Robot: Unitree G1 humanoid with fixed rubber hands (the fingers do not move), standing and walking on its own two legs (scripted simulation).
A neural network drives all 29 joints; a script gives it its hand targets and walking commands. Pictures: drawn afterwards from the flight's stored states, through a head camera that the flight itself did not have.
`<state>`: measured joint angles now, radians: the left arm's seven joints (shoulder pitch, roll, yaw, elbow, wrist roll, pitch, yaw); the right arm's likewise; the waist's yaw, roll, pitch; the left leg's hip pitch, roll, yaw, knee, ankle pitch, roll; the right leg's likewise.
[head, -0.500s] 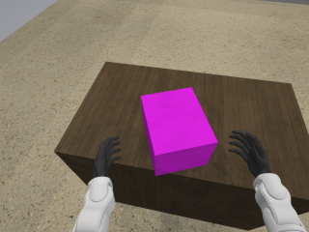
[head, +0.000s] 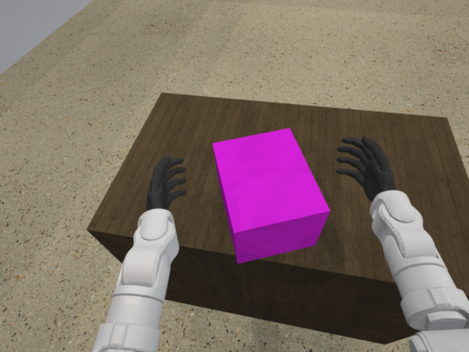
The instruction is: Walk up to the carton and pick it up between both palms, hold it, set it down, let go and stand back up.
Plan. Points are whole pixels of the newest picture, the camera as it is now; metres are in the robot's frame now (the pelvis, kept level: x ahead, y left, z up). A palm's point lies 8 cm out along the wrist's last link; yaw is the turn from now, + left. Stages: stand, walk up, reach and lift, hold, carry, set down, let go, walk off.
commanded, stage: reach and lift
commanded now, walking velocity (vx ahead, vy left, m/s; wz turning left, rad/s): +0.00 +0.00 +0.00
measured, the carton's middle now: (264, 194) +0.43 -0.03 -0.06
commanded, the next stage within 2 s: none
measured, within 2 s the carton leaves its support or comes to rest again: neither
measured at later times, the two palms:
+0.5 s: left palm (165, 180) +0.38 +0.15 +0.07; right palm (364, 151) +0.43 -0.20 +0.08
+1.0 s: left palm (178, 209) +0.38 +0.14 -0.02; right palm (355, 175) +0.44 -0.20 +0.01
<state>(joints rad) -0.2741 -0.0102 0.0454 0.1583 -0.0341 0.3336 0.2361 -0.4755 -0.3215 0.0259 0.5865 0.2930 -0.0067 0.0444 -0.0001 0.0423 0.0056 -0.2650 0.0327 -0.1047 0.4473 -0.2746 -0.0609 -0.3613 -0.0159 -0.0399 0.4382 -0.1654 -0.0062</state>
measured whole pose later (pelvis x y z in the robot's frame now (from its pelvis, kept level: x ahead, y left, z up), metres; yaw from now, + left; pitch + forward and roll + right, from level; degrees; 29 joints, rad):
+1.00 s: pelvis +0.02 +0.00 -0.01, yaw +0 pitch +15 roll +0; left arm -0.58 -0.03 0.10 1.04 -0.05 -0.33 0.22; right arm -0.81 -0.32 0.09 1.26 0.30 -0.30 0.04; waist 0.05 0.05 -0.08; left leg -0.46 0.03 -0.10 0.47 -0.28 -0.07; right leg -0.56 -0.02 -0.04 0.47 -0.18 0.00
